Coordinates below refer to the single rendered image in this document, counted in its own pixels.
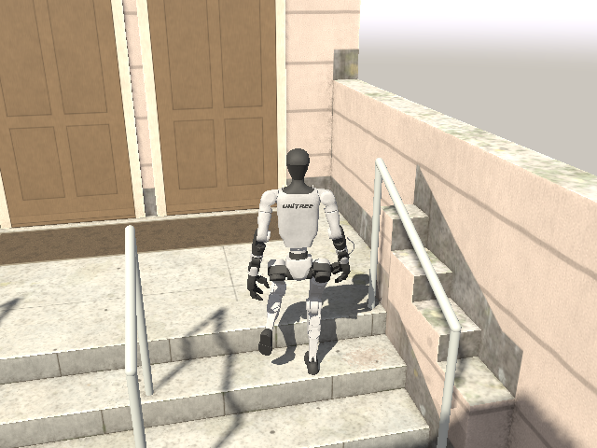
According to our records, stairs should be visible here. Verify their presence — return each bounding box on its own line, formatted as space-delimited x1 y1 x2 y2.
0 312 430 448

